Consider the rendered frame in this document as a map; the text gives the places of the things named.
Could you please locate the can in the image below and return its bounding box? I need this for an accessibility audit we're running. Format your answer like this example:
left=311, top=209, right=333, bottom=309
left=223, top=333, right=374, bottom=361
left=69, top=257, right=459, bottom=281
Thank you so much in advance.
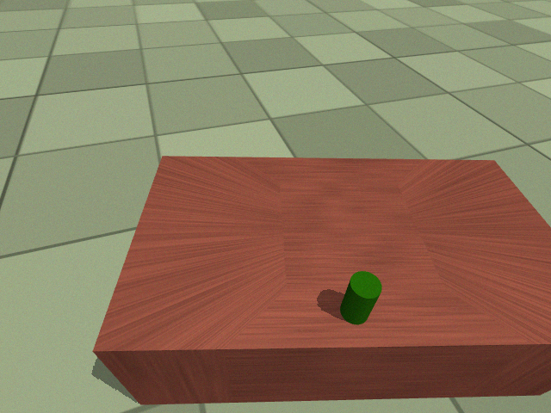
left=340, top=271, right=382, bottom=324

